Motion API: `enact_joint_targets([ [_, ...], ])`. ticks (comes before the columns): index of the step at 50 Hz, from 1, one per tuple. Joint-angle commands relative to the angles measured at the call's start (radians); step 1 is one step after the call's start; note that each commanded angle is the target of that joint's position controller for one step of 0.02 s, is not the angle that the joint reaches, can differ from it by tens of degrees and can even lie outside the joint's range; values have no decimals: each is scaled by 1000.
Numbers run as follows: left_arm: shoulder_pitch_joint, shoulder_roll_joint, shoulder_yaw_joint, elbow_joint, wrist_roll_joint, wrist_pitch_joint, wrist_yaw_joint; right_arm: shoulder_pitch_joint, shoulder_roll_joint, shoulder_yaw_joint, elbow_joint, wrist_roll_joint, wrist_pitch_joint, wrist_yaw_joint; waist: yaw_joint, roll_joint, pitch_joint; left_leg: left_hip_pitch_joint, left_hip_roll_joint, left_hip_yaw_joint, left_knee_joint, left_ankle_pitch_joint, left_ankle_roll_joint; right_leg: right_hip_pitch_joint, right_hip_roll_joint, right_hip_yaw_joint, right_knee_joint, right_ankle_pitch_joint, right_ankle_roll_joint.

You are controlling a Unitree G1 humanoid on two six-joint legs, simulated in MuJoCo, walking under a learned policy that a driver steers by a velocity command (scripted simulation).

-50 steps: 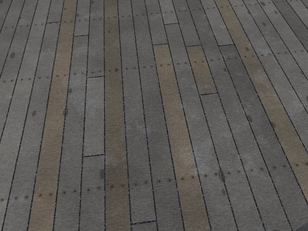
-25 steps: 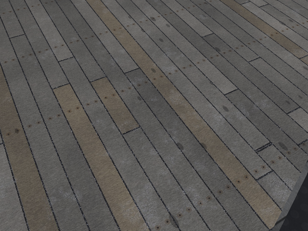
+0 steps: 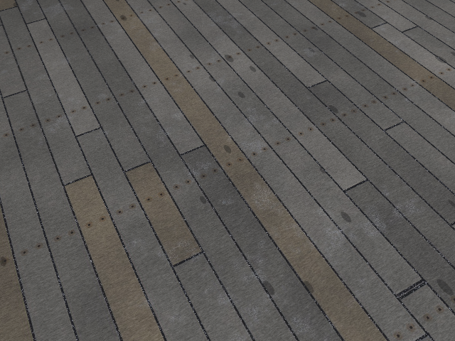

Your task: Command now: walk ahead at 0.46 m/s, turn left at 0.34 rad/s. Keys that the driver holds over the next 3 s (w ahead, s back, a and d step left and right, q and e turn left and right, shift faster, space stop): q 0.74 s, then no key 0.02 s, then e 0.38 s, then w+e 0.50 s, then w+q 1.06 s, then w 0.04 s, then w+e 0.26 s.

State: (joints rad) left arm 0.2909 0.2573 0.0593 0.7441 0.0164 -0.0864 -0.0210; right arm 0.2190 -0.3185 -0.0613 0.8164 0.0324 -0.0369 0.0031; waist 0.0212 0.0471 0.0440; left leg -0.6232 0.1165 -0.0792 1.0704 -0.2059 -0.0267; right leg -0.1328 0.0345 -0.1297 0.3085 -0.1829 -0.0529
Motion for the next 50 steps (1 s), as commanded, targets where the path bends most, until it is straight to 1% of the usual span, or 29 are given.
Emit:
enact_joint_targets([
  [1,-59,125,34,-46,5,-25,16,6,-29,-7,-52,-7,-1,1,-22,-109,6,-39,19,-32,-125,147,-10,7,-268,91,-181,292,-142],
  [5,-58,167,46,-24,-5,-4,40,-105,0,6,-105,-28,-11,30,13,-101,20,47,-21,74,-361,279,1,21,-261,-30,-127,514,-113],
  [8,-53,192,57,-6,-29,22,52,-114,-28,-7,-141,-25,-4,53,4,-122,-4,57,-41,91,-429,211,36,116,-299,-38,-40,582,-91],
  [10,-83,210,65,-12,-47,39,63,-53,-64,-26,-144,-31,3,62,-39,-139,-47,132,-86,128,-447,113,72,147,-305,-42,92,720,-66],
  [12,-96,188,58,-21,-52,53,66,139,-142,-68,-102,-33,2,48,-138,-71,-153,397,-161,142,-578,233,131,82,-218,-74,429,658,2],
  [13,-33,125,34,-39,-6,48,60,167,-241,-90,-112,-32,5,21,-111,144,-221,623,17,-115,-567,711,198,-146,-127,-77,735,122,76],
  [14,81,67,10,-61,11,43,46,95,-290,-88,-164,-54,2,17,-8,264,-384,864,255,-589,-603,791,453,-451,69,81,1078,-545,135],
  [15,33,157,25,-38,-11,37,32,75,-220,-73,-195,-41,3,29,-81,78,-458,832,235,-560,-671,611,438,-476,12,251,1120,-497,112],
  [16,-53,170,29,-65,-37,40,32,24,-173,-60,-204,-32,0,31,-72,32,-336,732,189,-445,-693,462,390,-520,-18,235,1086,-412,90],
  [17,-83,157,29,-59,-25,47,45,-17,-139,-52,-199,-16,3,27,-45,-48,-224,604,135,-365,-716,351,330,-530,-57,224,999,-341,90],
  [18,-97,169,35,-59,-10,59,59,-52,-109,-43,-204,-11,9,18,-27,-30,-175,499,105,-319,-735,292,300,-499,-83,227,919,-292,91],
  [21,-67,145,34,-53,-4,80,65,-73,-126,-48,-222,-40,20,2,6,45,-164,361,45,-271,-764,312,281,-387,-59,215,812,-225,106],
  [24,-94,126,28,-56,-3,84,73,-54,-150,-58,-223,-30,29,-19,-9,36,-190,376,35,-277,-749,291,276,-401,-46,226,700,-183,134],
  [27,-134,124,27,-65,-8,88,73,-69,-150,-58,-235,-25,47,-34,-23,59,-178,362,8,-312,-755,73,248,-402,-38,244,607,-124,147],
  [30,-163,123,27,-73,-12,77,66,-72,-150,-59,-242,-28,61,-38,-39,90,-152,348,-7,-356,-755,-37,237,-372,-26,250,510,-113,147],
  [33,-170,129,29,-77,-18,58,56,-63,-147,-60,-247,-28,71,-34,-52,109,-153,380,-1,-412,-721,28,236,-318,-9,251,407,-145,133],
  [36,-120,135,36,-64,-25,42,40,-81,-141,-58,-256,-15,82,-32,-18,115,-154,400,-22,-453,-662,137,211,-204,4,233,195,-88,100],
  [37,-86,147,43,-53,-22,39,37,-86,-130,-54,-259,-7,86,-34,4,100,-152,365,-56,-435,-625,114,179,-114,-22,230,73,15,82],
  [38,-69,205,56,-55,-5,42,40,-46,-86,-41,-260,-11,87,-34,-15,-21,-175,281,-121,-343,-492,-80,123,-7,-188,352,20,75,23],
  [39,-108,286,69,-57,27,54,42,-34,-69,-37,-286,-10,79,-33,-70,-321,-111,91,-293,-123,-322,-347,59,-3,-358,590,-17,274,-134],
  [40,-120,216,54,-77,36,51,41,-28,-147,-57,-270,-39,64,-33,-38,-300,-125,85,-251,-121,-78,-435,5,-46,-437,679,-13,349,-239],
  [41,-152,172,40,-90,21,50,44,-6,-169,-68,-239,-34,62,-30,-48,-215,-122,96,-241,-136,25,-385,-11,-57,-391,592,15,364,-224],
  [42,-181,143,30,-90,4,51,43,7,-139,-62,-210,-35,69,-33,-57,-163,-110,107,-235,-132,50,-340,-30,-57,-316,501,39,345,-174],
  [43,-192,116,17,-84,-11,50,40,5,-100,-50,-202,-42,76,-37,-58,-157,-105,109,-216,-134,38,-301,-46,-43,-279,465,52,334,-145],
  [44,-202,88,1,-76,-14,51,35,4,-51,-33,-194,-46,81,-34,-65,-156,-103,153,-185,-110,-29,-272,-62,-57,-248,426,56,368,-131],
  [45,-205,89,-1,-70,-14,57,30,-10,-19,-19,-197,-49,80,-29,-64,-175,-100,205,-160,-46,-143,-256,-75,-65,-207,384,55,389,-117],
  [47,-156,160,25,-61,-22,76,28,-95,-3,-10,-220,-40,69,-26,-11,-237,-89,260,-162,25,-348,-252,-84,-28,-171,388,78,418,-116],
  [48,-116,198,37,-56,-24,84,30,-112,-25,-18,-221,-27,66,-28,10,-254,-95,269,-174,33,-405,-239,-84,7,-183,426,85,419,-128],
  [50,-103,222,45,-59,-32,92,33,-88,-56,-30,-205,-11,63,-34,5,-264,-101,299,-182,30,-540,-167,-66,47,-200,497,89,399,-139],
])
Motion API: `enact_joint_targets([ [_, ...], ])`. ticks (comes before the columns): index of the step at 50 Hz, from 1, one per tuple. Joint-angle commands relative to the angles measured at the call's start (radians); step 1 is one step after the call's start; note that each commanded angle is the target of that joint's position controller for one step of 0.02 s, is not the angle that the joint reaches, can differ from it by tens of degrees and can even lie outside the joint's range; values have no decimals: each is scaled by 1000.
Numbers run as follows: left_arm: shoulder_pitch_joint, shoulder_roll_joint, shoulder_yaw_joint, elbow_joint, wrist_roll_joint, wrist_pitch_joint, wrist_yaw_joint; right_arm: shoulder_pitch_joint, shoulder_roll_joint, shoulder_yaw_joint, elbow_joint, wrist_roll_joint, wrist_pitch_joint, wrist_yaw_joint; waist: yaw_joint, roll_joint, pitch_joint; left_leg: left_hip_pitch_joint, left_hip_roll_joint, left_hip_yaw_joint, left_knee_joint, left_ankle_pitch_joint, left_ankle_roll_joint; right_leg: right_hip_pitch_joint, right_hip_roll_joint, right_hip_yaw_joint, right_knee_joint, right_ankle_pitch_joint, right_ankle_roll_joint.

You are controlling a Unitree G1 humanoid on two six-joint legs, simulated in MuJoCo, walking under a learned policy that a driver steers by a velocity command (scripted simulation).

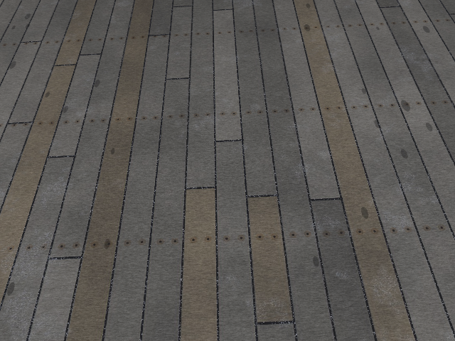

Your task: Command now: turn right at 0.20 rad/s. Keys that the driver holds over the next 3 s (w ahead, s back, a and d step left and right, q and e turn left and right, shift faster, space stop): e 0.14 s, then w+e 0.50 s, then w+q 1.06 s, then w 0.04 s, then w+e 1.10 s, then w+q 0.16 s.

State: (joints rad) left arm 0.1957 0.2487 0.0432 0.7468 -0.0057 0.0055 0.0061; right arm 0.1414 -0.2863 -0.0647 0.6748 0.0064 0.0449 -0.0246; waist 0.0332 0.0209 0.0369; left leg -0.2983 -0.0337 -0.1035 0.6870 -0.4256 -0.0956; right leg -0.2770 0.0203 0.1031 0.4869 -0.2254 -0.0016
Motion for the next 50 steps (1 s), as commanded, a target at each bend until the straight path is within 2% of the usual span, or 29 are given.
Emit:
enact_joint_targets([
  [1,-19,231,62,-66,-20,2,7,13,-91,-29,-49,15,-21,-8,-22,-232,-93,12,-36,57,-250,120,20,186,-180,284,-84,438,-185],
  [3,-23,215,61,-70,-31,1,14,51,-118,-40,-32,6,-28,-12,-36,-193,-122,170,4,39,-340,265,67,96,-159,288,-64,374,-138],
  [4,-28,189,53,-77,-23,-6,14,82,-146,-47,-34,-7,-28,-17,-45,-127,-156,278,93,-6,-307,379,103,-2,-128,251,-13,277,-99],
  [5,-30,146,46,-98,-25,-14,11,73,-209,-66,-14,-20,-21,-15,-9,110,-141,284,178,-86,-278,487,186,-122,-21,92,70,101,-43],
  [6,-35,158,45,-90,-18,-19,9,65,-179,-63,-28,-31,-18,-11,-44,180,-124,284,278,-177,-323,561,271,-194,29,13,172,-109,2],
  [7,-45,182,57,-92,-16,-18,5,44,-149,-54,-38,-37,-21,-14,-57,211,-109,276,367,-240,-346,639,337,-250,25,-24,345,-323,25],
  [8,-41,201,70,-84,-18,-9,6,53,-135,-46,-43,-36,-29,-20,-65,165,-105,279,399,-257,-371,604,366,-303,5,-30,518,-388,42],
  [9,-35,193,73,-87,-18,3,6,43,-130,-43,-36,-20,-41,-22,-53,124,-80,280,392,-235,-387,479,353,-355,-28,-16,586,-346,50],
  [10,-46,167,64,-92,-18,12,2,39,-128,-43,-27,-4,-51,-22,-52,108,-46,285,362,-199,-416,299,323,-398,-60,-9,563,-280,50],
  [12,-98,135,49,-114,-19,12,-10,62,-139,-45,-8,5,-61,-21,-87,127,6,283,318,-154,-475,98,296,-429,-70,-49,501,-195,53],
  [17,-121,125,30,-153,-18,-11,-44,81,-196,-62,8,12,-81,3,-96,133,-3,183,295,-10,-487,96,268,-191,-64,-149,231,-153,9],
  [19,-54,144,37,-138,-21,-12,-47,68,-209,-66,14,25,-86,18,-52,122,-6,115,301,26,-444,71,255,-58,-39,-188,127,-83,-19],
  [21,100,179,60,-84,-23,-8,-37,67,-171,-51,19,22,-93,25,22,63,-46,-24,260,108,-272,106,208,195,19,-216,61,-57,-57],
  [22,231,234,87,-58,-33,-7,-26,58,-114,-31,11,0,-101,29,83,-68,-96,-146,195,209,12,141,143,371,-51,-73,2,-85,-105],
  [23,299,392,114,-79,-23,-21,-19,2,-38,-4,-91,-24,-121,30,83,-391,-147,-508,13,214,409,-160,54,531,-340,554,-191,-283,-315],
  [24,289,313,89,-90,-12,-47,-29,-52,-114,-20,-93,15,-145,31,116,-233,-140,-618,36,31,545,-169,71,497,-395,701,-302,-458,-382],
  [25,235,253,67,-96,-4,-64,-30,-58,-156,-31,-92,41,-161,39,78,-199,-40,-645,83,15,545,-76,106,424,-377,618,-311,-453,-347],
  [26,183,213,54,-108,-3,-72,-29,-31,-160,-32,-70,28,-167,40,41,-137,3,-603,115,20,499,12,118,353,-332,514,-294,-363,-308],
  [27,140,195,46,-117,-5,-69,-26,-21,-157,-34,-56,-1,-171,38,17,-99,28,-560,132,21,424,81,114,292,-291,426,-291,-239,-278],
  [29,111,194,41,-133,6,-68,-14,-8,-144,-36,-47,-21,-169,44,-11,-109,18,-456,126,38,331,196,97,223,-230,312,-311,-54,-247],
  [34,145,203,44,-100,-5,-71,12,-92,-71,-5,-47,-13,-155,52,8,-113,18,-332,70,82,1,464,37,139,-151,113,-312,168,-208],
  [37,210,210,45,-58,-9,-77,12,-189,-55,9,-68,5,-156,67,57,-110,46,-285,66,99,-104,571,51,138,-177,93,-335,150,-200],
  [41,247,211,46,-13,-9,-71,7,-244,-74,11,-91,15,-162,86,67,-104,77,-346,68,104,-182,509,121,292,-240,75,-306,250,-187],
  [44,235,232,52,-2,-4,-60,13,-170,-108,-3,-78,11,-159,92,17,-127,-2,-232,9,152,-183,384,181,390,-241,19,-168,696,-156],
  [46,206,235,47,-13,6,-44,22,66,-168,-37,-22,10,-149,78,-114,-117,-172,107,-35,177,-191,395,245,329,-189,-56,155,988,-112],
  [47,218,200,30,-42,32,-47,29,233,-228,-50,-3,6,-140,68,-163,-4,-307,428,142,-82,-155,409,316,94,-148,-80,460,679,-78],
  [48,343,91,-1,-53,27,-66,10,271,-273,-60,15,14,-143,77,-74,266,-418,736,370,-629,-264,153,501,-307,62,-54,811,-250,0],
  [49,238,184,10,-59,2,-93,-1,268,-171,-38,17,30,-140,73,-137,147,-369,719,349,-689,-368,4,460,-422,28,52,889,-296,-9],
  [50,118,215,20,-99,-31,-115,-12,205,-156,-33,4,21,-134,63,-140,96,-211,586,323,-544,-398,37,417,-482,-22,43,868,-209,-19],
])
Over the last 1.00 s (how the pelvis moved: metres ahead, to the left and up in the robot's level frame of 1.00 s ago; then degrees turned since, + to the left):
0.24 0.01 -0.01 26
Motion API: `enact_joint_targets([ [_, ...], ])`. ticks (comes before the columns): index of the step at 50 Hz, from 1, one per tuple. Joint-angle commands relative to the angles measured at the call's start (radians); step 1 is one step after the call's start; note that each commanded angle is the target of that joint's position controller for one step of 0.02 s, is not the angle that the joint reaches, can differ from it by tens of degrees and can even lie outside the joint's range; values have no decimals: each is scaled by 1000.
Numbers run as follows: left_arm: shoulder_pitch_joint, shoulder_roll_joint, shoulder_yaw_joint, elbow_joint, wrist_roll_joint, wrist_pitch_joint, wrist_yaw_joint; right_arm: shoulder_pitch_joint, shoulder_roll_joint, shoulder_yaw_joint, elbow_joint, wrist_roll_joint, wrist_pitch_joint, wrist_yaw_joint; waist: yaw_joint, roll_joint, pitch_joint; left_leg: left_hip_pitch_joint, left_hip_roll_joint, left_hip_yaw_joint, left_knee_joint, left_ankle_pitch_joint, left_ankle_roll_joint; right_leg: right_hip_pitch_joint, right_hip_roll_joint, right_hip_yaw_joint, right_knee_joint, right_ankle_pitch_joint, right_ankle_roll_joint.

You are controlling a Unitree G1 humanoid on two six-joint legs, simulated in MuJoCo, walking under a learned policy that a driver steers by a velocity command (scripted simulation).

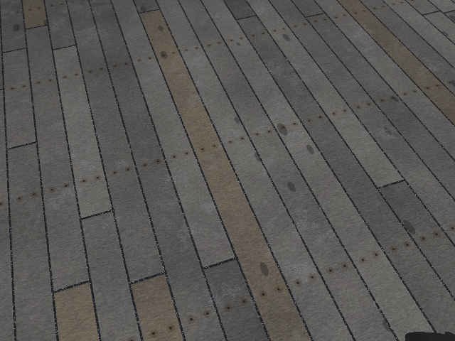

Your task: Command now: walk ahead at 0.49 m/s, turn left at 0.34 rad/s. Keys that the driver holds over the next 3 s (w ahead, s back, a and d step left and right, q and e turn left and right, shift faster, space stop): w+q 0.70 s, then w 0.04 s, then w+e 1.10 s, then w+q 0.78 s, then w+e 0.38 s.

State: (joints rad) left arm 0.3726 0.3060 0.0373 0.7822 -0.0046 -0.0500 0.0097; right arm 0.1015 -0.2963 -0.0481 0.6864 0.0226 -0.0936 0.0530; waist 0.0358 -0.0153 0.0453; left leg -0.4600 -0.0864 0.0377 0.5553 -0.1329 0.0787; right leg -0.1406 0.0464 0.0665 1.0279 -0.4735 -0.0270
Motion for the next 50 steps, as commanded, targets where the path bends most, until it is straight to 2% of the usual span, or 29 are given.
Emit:
enact_joint_targets([
  [1,-117,144,18,-149,-23,-76,-15,199,-147,-48,-21,-7,8,-20,-119,22,-143,607,338,-600,-285,-147,222,-596,-84,63,263,99,0],
  [2,-141,137,23,-156,0,-84,-13,167,-138,-44,-29,-14,9,-22,-87,-22,-82,494,302,-535,-306,-33,217,-569,-105,51,188,133,10],
  [3,-124,133,24,-159,10,-82,-13,151,-132,-40,-38,-27,8,-27,-52,10,-77,421,278,-497,-326,54,221,-512,-122,54,150,156,18],
  [6,-93,99,17,-158,23,-59,-11,133,-127,-39,-38,-10,11,-39,-12,54,-52,287,244,-406,-363,148,230,-469,-138,20,10,154,67],
  [8,-165,70,4,-186,29,-53,-7,150,-156,-48,-29,-5,13,-50,-31,60,-20,205,212,-346,-377,170,216,-453,-128,-8,-128,251,95],
  [11,-298,43,-7,-214,23,-62,-12,196,-174,-55,-9,2,24,-61,-86,66,-14,132,152,-290,-354,115,154,-341,-76,-21,-371,504,108],
  [14,-358,68,4,-229,3,-70,-20,255,-175,-57,13,12,37,-67,-106,85,-33,184,173,-350,-302,37,125,-282,-46,7,-478,568,104],
  [17,-332,110,27,-227,-5,-76,-22,255,-167,-58,14,10,48,-70,-74,117,-46,284,214,-440,-202,8,90,-241,-53,35,-530,462,67],
  [19,-198,143,51,-199,0,-82,-15,243,-130,-47,5,2,53,-66,4,118,-107,262,164,-422,-50,59,46,-39,-73,20,-585,410,12],
  [20,-60,194,67,-191,16,-83,-6,249,-63,-22,-14,-15,49,-60,62,23,-243,168,104,-349,216,-54,12,193,-231,162,-574,329,-53],
  [21,17,274,86,-160,27,-66,-8,401,12,2,-37,8,39,-57,3,-285,-375,-164,-32,-210,550,-460,-52,504,-460,600,-645,149,-217],
  [22,23,204,78,-155,8,-59,-17,393,-86,-13,-25,27,39,-62,22,-252,-335,-309,50,-214,705,-440,-64,470,-487,763,-720,-117,-226],
  [23,-25,136,60,-166,6,-57,-14,282,-154,-33,-31,23,45,-65,50,-134,-198,-337,86,-208,745,-341,-70,352,-433,606,-741,-109,-179],
  [24,-77,113,49,-166,13,-53,-14,216,-157,-37,-45,9,51,-67,39,-67,-120,-310,118,-177,728,-266,-76,236,-386,453,-747,46,-150],
  [25,-107,89,41,-158,18,-51,-14,184,-144,-39,-57,-2,53,-64,22,-62,-66,-287,143,-176,685,-217,-81,149,-343,348,-766,173,-143],
  [26,-124,77,37,-150,23,-53,-12,183,-126,-40,-62,1,57,-58,0,-92,-43,-245,168,-172,653,-186,-82,90,-311,265,-792,246,-132],
  [29,-124,79,44,-122,12,-67,-12,173,-72,-32,-71,6,73,-49,-14,-97,-22,-224,186,-142,589,-143,-88,38,-294,130,-849,365,-147],
  [32,-111,113,58,-91,11,-68,-12,114,-54,-25,-95,-2,76,-44,-9,-60,-7,-275,196,-144,469,-53,-100,65,-312,45,-874,475,-167],
  [35,-115,134,62,-71,9,-60,-8,48,-45,-19,-106,0,65,-26,11,-46,3,-245,190,-109,301,98,-93,84,-290,-67,-880,537,-146],
  [38,-45,148,62,-26,-4,-51,-10,-63,-11,-1,-136,-2,51,-12,52,-20,33,-186,163,-68,149,147,-70,90,-290,-112,-888,554,-144],
  [40,-1,161,63,9,-22,-39,-16,-122,-13,2,-161,-1,42,-4,54,-20,60,-182,148,-46,76,103,-49,140,-310,-97,-879,589,-152],
  [43,11,195,67,40,-37,-18,-16,-124,-56,-13,-171,-9,30,2,7,-55,34,-94,108,-9,-12,-10,-11,223,-334,-70,-784,846,-140],
  [44,4,210,69,47,-38,-13,-13,-50,-88,-28,-153,-12,28,-1,-46,-73,-23,37,79,8,-43,-9,8,220,-322,-81,-694,1003,-123],
  [45,-12,205,62,51,-38,-10,-10,103,-132,-53,-106,-14,28,-10,-135,-67,-116,265,57,25,-90,63,35,159,-278,-115,-529,1065,-94],
  [46,-18,162,42,34,-20,-18,-7,274,-196,-78,-64,-24,35,-28,-208,-40,-247,591,179,-94,-28,119,79,-56,-234,-127,-285,832,-54],
  [47,96,21,-2,-1,-3,-31,-17,329,-287,-91,-54,-41,40,-41,-142,215,-414,943,482,-563,-68,-10,225,-451,-63,-122,97,60,18],
  [48,52,104,18,22,-27,-47,-18,332,-204,-71,-64,-39,40,-44,-186,174,-477,891,518,-712,-181,-72,244,-520,-48,52,246,-119,22],
  [49,-30,156,40,-13,-53,-50,-19,277,-157,-53,-50,-32,35,-43,-173,153,-293,765,476,-539,-208,-51,196,-600,-95,51,270,-59,17],
  [50,-72,139,37,-24,-48,-49,-15,224,-123,-44,-39,-24,29,-41,-138,124,-193,639,427,-412,-234,-1,166,-596,-139,23,225,21,16],
])
Over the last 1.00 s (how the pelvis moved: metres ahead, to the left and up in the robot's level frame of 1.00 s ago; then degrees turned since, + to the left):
0.30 -0.12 -0.02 -18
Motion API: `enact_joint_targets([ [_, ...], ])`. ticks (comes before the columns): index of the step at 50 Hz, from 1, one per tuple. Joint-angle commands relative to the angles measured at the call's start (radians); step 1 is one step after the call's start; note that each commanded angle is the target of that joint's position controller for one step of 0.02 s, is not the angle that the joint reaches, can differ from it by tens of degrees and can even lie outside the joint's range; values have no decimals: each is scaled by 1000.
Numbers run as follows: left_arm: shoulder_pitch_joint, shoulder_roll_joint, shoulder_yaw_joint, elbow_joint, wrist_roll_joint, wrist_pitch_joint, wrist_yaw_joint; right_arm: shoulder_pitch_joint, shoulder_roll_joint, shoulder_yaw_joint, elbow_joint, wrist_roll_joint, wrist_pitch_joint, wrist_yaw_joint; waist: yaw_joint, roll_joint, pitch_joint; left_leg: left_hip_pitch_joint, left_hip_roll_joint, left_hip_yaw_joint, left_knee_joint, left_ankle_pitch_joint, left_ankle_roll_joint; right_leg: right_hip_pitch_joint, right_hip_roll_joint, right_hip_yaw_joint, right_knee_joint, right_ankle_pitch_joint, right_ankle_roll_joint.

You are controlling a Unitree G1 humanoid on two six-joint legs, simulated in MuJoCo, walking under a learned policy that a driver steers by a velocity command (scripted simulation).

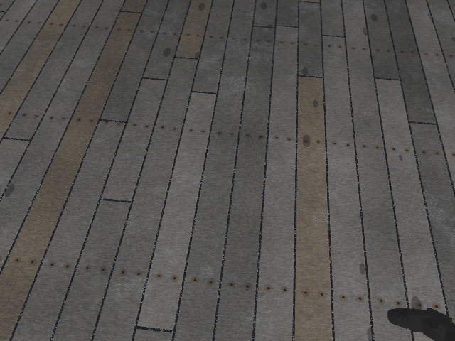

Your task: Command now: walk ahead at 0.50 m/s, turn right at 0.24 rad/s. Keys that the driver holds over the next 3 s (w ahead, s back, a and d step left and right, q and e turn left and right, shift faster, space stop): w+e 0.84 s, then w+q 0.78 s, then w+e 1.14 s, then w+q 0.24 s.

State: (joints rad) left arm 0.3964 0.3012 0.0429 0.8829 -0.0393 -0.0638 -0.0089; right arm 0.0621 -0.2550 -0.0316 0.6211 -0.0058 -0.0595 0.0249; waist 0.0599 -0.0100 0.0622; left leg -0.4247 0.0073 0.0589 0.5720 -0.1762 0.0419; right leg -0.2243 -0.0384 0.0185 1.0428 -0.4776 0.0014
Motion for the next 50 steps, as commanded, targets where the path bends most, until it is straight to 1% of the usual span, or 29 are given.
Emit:
enact_joint_targets([
  [1,-112,129,34,-125,4,-29,8,210,-130,-52,34,3,-12,-8,-128,103,-145,491,297,-353,-290,76,185,-485,-78,63,165,88,-7],
  [2,-85,115,37,-111,10,-12,11,172,-96,-45,36,-3,-23,-4,-91,106,-112,405,261,-278,-338,99,163,-420,-100,74,144,148,-8],
  [3,-48,89,34,-104,6,3,10,153,-101,-50,43,-7,-34,-3,-65,133,-109,343,271,-249,-376,116,177,-365,-106,74,140,176,2],
  [6,-73,52,30,-114,8,32,13,124,-111,-60,78,-8,-58,-7,-38,81,-39,264,267,-133,-446,180,176,-386,-117,86,76,235,23],
  [8,-123,46,29,-135,13,35,10,136,-124,-66,101,-11,-59,-16,-47,67,-13,283,255,-56,-456,220,163,-434,-115,93,-23,340,28],
  [12,-250,21,14,-177,17,24,-19,166,-167,-77,128,-4,-50,-30,-92,45,18,312,237,63,-468,230,136,-404,-94,24,-261,520,8],
  [17,-371,40,15,-250,19,28,-47,231,-209,-93,172,24,-17,-34,-123,42,50,486,289,114,-400,309,107,-451,-70,-33,-391,435,-48],
  [19,-347,65,29,-265,20,33,-52,221,-236,-100,173,31,-2,-38,-90,68,7,530,291,141,-287,593,84,-372,-16,-88,-401,338,-84],
  [20,-286,89,43,-258,20,38,-52,212,-250,-103,170,36,7,-41,-50,84,-43,534,283,155,-174,753,70,-279,26,-120,-397,288,-107],
  [21,-153,126,69,-228,16,41,-46,194,-250,-102,165,41,16,-43,30,75,-114,490,253,183,12,826,45,-102,78,-144,-440,304,-138],
  [22,18,195,106,-182,13,49,-30,205,-225,-89,157,32,14,-47,108,28,-204,316,211,192,274,678,1,185,85,-79,-476,344,-180],
  [23,34,327,134,-177,3,49,-14,297,-86,-45,101,-12,-4,-38,14,-257,-271,-150,42,164,664,-157,-77,535,-180,442,-539,219,-354],
  [24,34,280,111,-225,13,29,-22,242,-107,-35,89,10,-44,-28,41,-180,-437,-300,-55,-102,826,-434,-76,636,-299,841,-733,43,-447],
  [25,7,206,89,-218,22,11,-29,122,-182,-55,60,51,-68,-18,73,-94,-314,-393,1,-153,830,-349,-46,569,-281,722,-778,92,-377],
  [26,-36,182,81,-218,22,0,-28,96,-169,-48,49,51,-82,-20,39,-52,-219,-386,44,-150,752,-264,-25,442,-242,597,-767,174,-341],
  [27,-104,139,68,-224,20,-1,-27,86,-164,-51,65,20,-83,-29,-3,20,-141,-326,82,-144,658,-204,-22,301,-191,472,-769,302,-296],
  [28,-146,123,61,-241,32,-4,-21,118,-173,-58,68,8,-77,-32,-47,-37,-134,-248,102,-157,603,-161,-30,205,-175,422,-777,413,-302],
  [29,-169,113,57,-256,38,-5,-17,134,-178,-61,74,3,-65,-29,-65,-42,-124,-200,108,-158,572,-146,-42,148,-156,396,-796,473,-303],
  [31,-164,127,61,-255,32,-8,-7,139,-151,-57,78,-6,-46,-28,-77,-21,-115,-167,102,-136,486,-113,-71,78,-132,330,-816,546,-302],
  [33,-132,152,68,-243,26,-8,7,75,-125,-47,57,-10,-35,-29,-61,-15,-81,-186,85,-120,361,-23,-101,32,-109,280,-826,579,-291],
  [37,-85,160,71,-225,20,4,24,-68,-93,-30,23,0,-40,-18,-5,-63,-50,-112,27,-114,65,224,-118,-23,-51,237,-818,427,-229],
  [42,-29,153,73,-198,12,17,29,-130,-137,-42,-1,14,-61,1,9,-84,-46,-55,-2,-152,-75,218,-90,61,-94,353,-726,344,-202],
  [44,-33,139,70,-187,22,20,32,-69,-151,-48,21,13,-70,8,-13,-118,-57,-24,13,-132,-82,171,-57,124,-131,363,-680,399,-190],
  [45,-40,131,67,-185,25,23,30,-17,-158,-54,37,10,-73,7,-40,-128,-66,39,5,-104,-109,154,-32,133,-124,349,-636,476,-177],
  [46,-38,105,57,-186,29,23,27,68,-182,-67,62,1,-76,2,-78,-116,-120,165,2,-91,-127,139,4,134,-75,310,-519,601,-153],
  [47,-27,64,38,-199,42,23,25,203,-221,-76,78,-12,-78,-2,-133,-33,-256,393,130,-238,-105,120,73,47,-19,245,-265,520,-120],
  [48,109,16,23,-207,17,11,24,309,-316,-104,119,-14,-66,4,-90,286,-356,706,317,-691,-196,-83,255,-308,139,120,84,139,-30],
  [49,94,80,27,-200,14,2,25,316,-236,-84,129,25,-63,17,-107,273,-312,727,352,-892,-303,-328,274,-481,110,152,204,-83,-23],
  [50,-28,138,41,-217,11,-4,21,258,-177,-66,115,34,-58,16,-124,166,-172,617,321,-781,-315,-355,235,-541,53,148,235,-2,-30],
])
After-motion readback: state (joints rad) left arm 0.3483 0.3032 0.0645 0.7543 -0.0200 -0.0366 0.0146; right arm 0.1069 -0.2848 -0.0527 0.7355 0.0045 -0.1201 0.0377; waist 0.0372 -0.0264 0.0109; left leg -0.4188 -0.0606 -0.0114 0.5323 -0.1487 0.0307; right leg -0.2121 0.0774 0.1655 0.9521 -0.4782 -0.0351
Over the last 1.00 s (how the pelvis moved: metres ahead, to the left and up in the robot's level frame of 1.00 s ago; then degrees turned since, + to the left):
0.53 0.09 0.01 24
